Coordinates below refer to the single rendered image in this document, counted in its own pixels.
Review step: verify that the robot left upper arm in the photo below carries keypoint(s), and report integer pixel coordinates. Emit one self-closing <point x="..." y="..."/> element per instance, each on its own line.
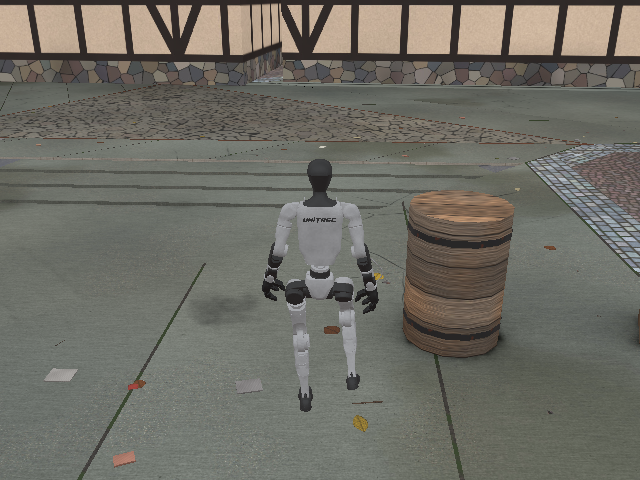
<point x="288" y="212"/>

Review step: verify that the robot right forearm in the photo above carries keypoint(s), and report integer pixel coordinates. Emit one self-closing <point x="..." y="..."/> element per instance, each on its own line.
<point x="366" y="271"/>

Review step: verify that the robot right upper arm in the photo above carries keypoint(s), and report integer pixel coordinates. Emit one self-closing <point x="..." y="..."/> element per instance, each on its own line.
<point x="351" y="212"/>

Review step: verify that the robot right hand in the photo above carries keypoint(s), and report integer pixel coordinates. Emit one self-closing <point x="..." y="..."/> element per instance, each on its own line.
<point x="372" y="297"/>

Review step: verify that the humanoid robot torso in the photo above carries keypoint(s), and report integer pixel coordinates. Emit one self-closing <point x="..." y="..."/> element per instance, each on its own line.
<point x="319" y="235"/>

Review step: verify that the robot head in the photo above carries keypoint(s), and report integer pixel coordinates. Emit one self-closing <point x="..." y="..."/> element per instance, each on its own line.
<point x="320" y="173"/>

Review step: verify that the robot left forearm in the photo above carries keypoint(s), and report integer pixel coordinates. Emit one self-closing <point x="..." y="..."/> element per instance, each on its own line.
<point x="272" y="266"/>

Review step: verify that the robot left hand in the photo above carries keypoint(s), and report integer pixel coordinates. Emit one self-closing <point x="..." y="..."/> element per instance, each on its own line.
<point x="274" y="286"/>

